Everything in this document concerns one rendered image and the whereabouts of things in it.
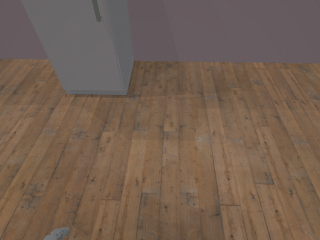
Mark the fridge door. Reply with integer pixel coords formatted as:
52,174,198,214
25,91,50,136
21,0,123,91

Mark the handle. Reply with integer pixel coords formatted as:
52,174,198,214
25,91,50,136
92,0,102,22

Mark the robot left hand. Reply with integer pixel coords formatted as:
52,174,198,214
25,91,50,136
43,227,70,240

